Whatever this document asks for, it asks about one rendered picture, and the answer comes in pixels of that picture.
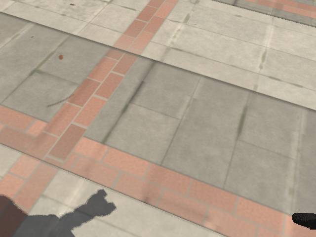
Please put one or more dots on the robot right hand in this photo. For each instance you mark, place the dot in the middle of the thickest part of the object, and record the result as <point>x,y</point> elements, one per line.
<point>305,219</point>

